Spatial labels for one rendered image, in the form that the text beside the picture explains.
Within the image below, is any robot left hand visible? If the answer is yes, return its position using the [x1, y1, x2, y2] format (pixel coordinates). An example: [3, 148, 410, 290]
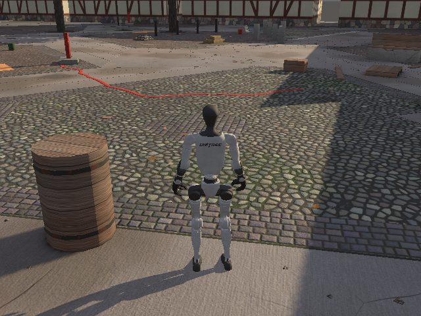
[172, 182, 187, 196]

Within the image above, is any robot right hand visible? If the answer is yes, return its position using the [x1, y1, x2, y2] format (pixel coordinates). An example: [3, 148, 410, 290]
[231, 179, 247, 191]

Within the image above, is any robot left forearm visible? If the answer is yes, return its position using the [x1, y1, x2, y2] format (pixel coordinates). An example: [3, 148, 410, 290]
[174, 160, 186, 184]

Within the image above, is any right robot shin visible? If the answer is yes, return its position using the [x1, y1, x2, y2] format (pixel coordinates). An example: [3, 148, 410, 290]
[220, 217, 232, 262]

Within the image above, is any robot right upper arm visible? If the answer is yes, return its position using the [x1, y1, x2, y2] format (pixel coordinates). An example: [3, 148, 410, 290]
[224, 133, 241, 170]

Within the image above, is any robot left thigh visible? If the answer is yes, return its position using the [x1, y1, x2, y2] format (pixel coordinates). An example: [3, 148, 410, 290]
[188, 184, 203, 230]

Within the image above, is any robot left upper arm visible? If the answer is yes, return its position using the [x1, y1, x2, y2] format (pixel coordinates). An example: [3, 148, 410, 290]
[180, 133, 197, 170]

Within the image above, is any robot right forearm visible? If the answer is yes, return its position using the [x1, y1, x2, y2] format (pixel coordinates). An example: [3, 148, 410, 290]
[235, 160, 245, 182]

